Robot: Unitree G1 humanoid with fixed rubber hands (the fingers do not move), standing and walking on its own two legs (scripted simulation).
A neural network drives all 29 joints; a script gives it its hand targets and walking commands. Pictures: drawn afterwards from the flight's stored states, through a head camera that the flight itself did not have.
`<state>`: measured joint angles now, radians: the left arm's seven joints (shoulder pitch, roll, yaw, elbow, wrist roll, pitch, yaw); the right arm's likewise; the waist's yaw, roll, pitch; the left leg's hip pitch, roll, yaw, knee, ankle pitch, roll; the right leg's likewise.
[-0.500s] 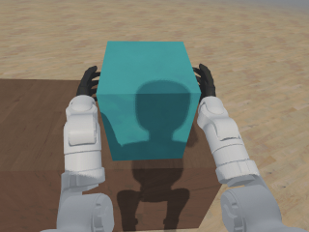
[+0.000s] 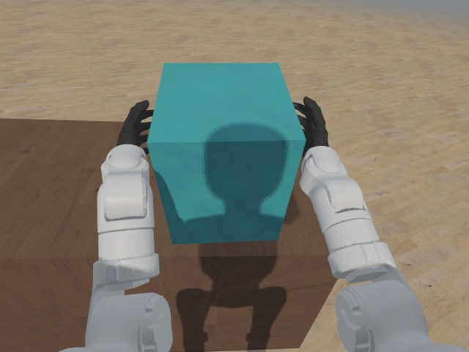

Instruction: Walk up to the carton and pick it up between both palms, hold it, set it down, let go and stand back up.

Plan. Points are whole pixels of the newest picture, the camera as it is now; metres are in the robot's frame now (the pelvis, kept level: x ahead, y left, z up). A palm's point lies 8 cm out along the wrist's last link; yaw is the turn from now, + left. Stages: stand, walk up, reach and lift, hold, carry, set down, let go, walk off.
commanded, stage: set down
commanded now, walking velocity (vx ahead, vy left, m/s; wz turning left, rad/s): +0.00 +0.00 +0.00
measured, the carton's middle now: (224, 156) +0.40 +0.01 +0.16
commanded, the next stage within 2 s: none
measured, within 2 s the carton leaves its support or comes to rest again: neither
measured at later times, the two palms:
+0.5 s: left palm (130, 159) +0.37 +0.17 +0.17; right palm (296, 145) +0.39 -0.12 +0.19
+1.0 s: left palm (142, 162) +0.38 +0.15 +0.16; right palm (303, 151) +0.40 -0.14 +0.18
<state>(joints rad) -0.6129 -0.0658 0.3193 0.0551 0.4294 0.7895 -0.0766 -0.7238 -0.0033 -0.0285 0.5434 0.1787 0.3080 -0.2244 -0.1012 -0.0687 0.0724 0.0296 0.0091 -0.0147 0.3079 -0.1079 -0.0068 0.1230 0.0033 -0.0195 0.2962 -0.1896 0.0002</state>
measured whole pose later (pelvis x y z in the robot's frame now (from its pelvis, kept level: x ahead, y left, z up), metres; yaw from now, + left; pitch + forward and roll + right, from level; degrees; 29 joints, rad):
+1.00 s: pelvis +0.03 -0.02 +0.00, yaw +0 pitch -11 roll +1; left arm -0.56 -0.12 0.41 0.29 0.44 0.46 -0.10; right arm -0.63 0.05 -0.12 0.69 -0.03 -0.04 -0.18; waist -0.01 -0.05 0.06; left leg 0.07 0.02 -0.02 0.24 -0.12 -0.03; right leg 0.14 0.01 -0.02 0.29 -0.23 -0.02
